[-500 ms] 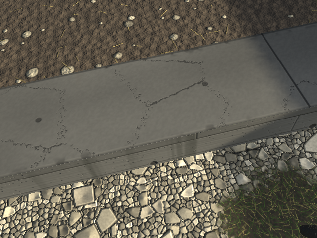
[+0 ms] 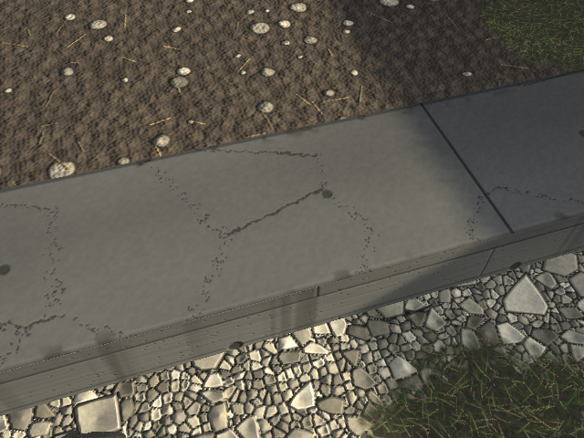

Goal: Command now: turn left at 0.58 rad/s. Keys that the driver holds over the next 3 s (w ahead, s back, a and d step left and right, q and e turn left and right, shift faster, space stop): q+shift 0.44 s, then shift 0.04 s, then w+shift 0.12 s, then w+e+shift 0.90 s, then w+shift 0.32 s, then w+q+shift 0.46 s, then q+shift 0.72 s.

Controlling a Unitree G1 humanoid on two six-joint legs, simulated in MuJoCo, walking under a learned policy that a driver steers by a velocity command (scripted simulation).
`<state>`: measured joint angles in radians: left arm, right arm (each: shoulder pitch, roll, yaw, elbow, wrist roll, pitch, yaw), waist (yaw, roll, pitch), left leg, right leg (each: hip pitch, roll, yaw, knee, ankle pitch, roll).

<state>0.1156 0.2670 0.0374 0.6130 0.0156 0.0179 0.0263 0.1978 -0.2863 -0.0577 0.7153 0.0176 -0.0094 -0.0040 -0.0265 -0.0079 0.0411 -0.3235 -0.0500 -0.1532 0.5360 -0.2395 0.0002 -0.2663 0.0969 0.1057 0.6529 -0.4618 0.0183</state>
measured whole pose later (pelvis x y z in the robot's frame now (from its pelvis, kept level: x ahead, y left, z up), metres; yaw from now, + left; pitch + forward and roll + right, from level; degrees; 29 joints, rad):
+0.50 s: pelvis +0.01 -0.03 +0.01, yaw +26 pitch +2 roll +0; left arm 0.18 0.28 0.06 0.66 0.01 0.02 0.03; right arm 0.13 -0.30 -0.08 0.60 0.02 0.06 0.02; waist 0.03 0.03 0.08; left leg -0.55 0.10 0.01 0.92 -0.32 -0.12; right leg -0.12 -0.01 -0.22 0.37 -0.29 -0.05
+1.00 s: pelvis +0.18 +0.15 -0.02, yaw +20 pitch +1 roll +1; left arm 0.17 0.29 0.04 0.71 -0.04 -0.05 -0.04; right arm 0.41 -0.26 -0.06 0.78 -0.02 -0.11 -0.02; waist -0.06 -0.04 0.03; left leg 0.22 -0.06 0.26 0.18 -0.42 0.01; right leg -0.79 -0.08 -0.03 0.88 0.04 -0.04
